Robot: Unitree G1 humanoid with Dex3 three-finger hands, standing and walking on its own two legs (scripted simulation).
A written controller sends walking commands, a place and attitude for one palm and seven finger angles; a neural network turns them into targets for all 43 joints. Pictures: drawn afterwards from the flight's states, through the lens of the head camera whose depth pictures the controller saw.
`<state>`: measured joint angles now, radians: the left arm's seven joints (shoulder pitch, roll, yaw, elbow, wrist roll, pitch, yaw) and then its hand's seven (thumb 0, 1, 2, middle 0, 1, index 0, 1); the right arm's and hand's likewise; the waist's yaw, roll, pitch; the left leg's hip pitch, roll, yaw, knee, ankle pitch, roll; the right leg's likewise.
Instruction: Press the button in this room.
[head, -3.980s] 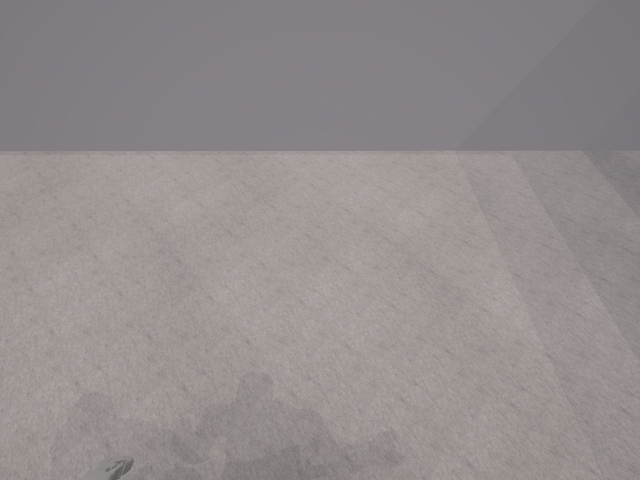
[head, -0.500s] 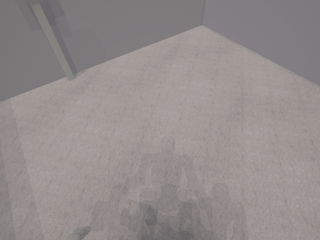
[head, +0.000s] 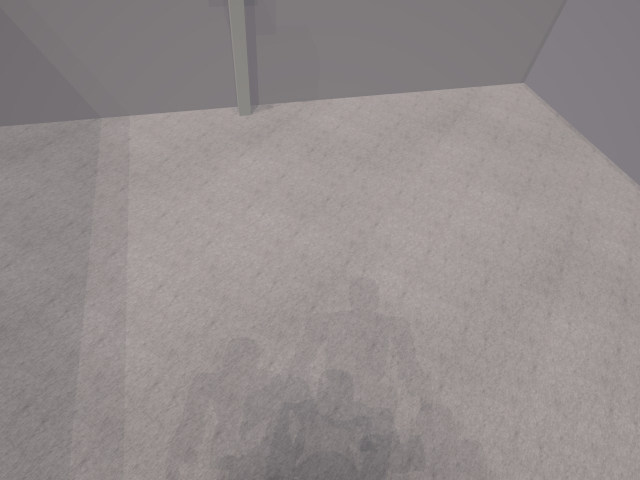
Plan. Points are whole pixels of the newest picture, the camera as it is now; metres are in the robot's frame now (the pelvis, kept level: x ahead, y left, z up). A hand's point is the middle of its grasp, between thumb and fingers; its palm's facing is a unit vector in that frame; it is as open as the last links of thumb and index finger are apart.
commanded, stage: turn or walk to find it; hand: left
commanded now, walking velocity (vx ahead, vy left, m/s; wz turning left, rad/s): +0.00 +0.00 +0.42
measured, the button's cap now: out of the picture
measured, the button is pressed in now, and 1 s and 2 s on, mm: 0 0 0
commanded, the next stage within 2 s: none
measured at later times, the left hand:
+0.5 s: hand out of the picture +0.05 +0.21 -0.13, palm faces +0.18 -0.95 -0.26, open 7.4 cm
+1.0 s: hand out of the picture -0.13 +0.18 -0.16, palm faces +0.46 -0.86 -0.23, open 7.4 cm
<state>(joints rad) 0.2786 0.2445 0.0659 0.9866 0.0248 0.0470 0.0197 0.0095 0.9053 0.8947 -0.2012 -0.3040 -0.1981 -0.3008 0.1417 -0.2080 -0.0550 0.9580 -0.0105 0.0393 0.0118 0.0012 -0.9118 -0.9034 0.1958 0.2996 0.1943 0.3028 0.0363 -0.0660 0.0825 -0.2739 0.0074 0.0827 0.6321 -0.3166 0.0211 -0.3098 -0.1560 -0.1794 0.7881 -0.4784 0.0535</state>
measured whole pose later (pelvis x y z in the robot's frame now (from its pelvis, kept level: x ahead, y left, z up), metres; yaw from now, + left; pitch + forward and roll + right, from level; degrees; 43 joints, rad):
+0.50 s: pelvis -0.04 -0.01 +0.01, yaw +11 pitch +0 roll +0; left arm 0.13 0.20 0.05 0.92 0.01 0.04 0.02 0.01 0.91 0.90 -0.20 -0.30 -0.19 -0.30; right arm 0.27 -0.20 -0.06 0.98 -0.02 0.05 0.00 0.00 -0.91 -0.90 0.20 0.30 0.20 0.30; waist -0.05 0.03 0.04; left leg -0.31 -0.08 -0.08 0.45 -0.14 0.04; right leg -0.29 -0.02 -0.01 0.68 -0.39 0.06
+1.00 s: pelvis -0.07 -0.01 +0.01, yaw +26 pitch +0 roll +0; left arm 0.26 0.20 0.05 0.97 0.03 0.01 0.01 0.01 0.91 0.89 -0.20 -0.30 -0.20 -0.30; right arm 0.17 -0.24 -0.07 0.98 -0.01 0.07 0.01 0.00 -0.91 -0.90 0.19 0.30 0.19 0.30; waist 0.02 -0.01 0.08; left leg -0.28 0.03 0.05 0.67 -0.39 -0.06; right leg -0.24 -0.14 -0.24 0.58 -0.32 0.02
